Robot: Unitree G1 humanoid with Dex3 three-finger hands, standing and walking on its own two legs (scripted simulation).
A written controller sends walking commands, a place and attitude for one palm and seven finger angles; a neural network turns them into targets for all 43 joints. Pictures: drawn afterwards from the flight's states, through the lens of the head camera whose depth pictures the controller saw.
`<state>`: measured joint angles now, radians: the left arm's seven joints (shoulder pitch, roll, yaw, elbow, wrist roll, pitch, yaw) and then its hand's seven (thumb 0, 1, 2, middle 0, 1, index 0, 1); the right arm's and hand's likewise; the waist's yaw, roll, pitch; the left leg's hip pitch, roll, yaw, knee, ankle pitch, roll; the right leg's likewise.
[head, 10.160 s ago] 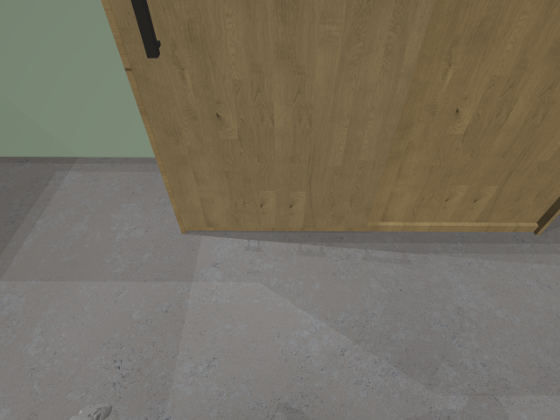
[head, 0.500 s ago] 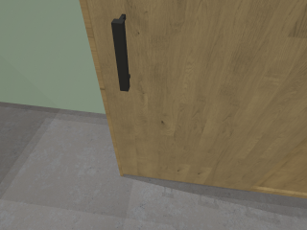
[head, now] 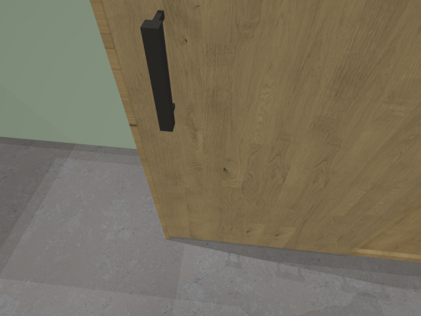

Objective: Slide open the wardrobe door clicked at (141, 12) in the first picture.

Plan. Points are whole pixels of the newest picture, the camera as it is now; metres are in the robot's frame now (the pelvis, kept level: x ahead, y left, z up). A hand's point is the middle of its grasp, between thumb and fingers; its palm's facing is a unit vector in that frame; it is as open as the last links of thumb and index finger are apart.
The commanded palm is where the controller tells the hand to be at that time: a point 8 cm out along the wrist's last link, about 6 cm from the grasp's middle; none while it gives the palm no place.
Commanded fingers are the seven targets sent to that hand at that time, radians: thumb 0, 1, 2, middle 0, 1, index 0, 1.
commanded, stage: come to a stop and stand still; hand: left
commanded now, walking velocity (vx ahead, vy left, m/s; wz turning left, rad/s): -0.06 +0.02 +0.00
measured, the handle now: (164, 76) +0.49 +0.12 +0.19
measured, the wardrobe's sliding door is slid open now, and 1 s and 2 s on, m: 0.00 0.00 0.00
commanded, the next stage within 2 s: look again from close up in 1.16 s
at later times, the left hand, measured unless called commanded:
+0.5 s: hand out of the picture -0.01 +0.21 -0.16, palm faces +0.00 -0.96 -0.27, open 7.4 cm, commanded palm none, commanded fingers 0.00 0.90 0.90 -0.20 -0.30 -0.20 -0.30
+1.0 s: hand out of the picture +0.01 +0.17 -0.16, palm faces -0.01 -0.97 -0.23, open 7.3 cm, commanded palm none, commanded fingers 0.00 0.90 0.90 -0.20 -0.30 -0.20 -0.30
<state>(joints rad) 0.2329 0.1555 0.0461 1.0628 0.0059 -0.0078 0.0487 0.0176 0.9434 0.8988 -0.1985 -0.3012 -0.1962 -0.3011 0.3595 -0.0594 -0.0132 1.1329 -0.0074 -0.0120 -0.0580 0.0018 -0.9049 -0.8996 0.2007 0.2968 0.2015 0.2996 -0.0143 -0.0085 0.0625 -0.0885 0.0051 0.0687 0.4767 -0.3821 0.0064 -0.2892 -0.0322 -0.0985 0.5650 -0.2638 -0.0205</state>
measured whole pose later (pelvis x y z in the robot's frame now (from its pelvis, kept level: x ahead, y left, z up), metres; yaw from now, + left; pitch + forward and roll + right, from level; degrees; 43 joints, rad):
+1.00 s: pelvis -0.03 -0.01 +0.01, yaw -1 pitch -1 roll +1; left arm 0.21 0.16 0.00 1.12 0.00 -0.02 0.03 0.01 0.93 0.90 -0.20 -0.30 -0.20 -0.30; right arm 0.31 -0.17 0.01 1.13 -0.02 -0.02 -0.03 0.00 -0.91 -0.90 0.20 0.30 0.20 0.30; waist -0.01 0.03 0.06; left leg -0.07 0.01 0.08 0.41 -0.32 0.00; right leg -0.26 -0.02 -0.09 0.48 -0.19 -0.04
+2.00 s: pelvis -0.02 -0.01 +0.01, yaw +0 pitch -1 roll +0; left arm 0.22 0.17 0.01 1.11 0.01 -0.02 0.02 0.01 0.91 0.90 -0.20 -0.30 -0.20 -0.30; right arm 0.29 -0.16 0.01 1.13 -0.02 -0.02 -0.03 0.00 -0.91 -0.90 0.20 0.30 0.20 0.30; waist 0.00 0.01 0.05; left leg -0.05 0.02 0.07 0.40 -0.32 0.00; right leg -0.24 -0.01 -0.10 0.45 -0.19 -0.04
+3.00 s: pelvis -0.03 +0.03 -0.02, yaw +1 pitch +4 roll -2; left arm 0.31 0.31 0.32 -0.10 -0.35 -0.15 -0.38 0.01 0.06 0.54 -0.26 -0.85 -0.26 -0.85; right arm 0.31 -0.25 0.07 0.60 0.04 -0.32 -0.05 0.01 -0.90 -0.90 0.21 0.30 0.21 0.30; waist 0.01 0.04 -0.05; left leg -0.34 0.00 0.05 0.74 -0.47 0.05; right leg -0.46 -0.05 -0.11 0.68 -0.27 0.01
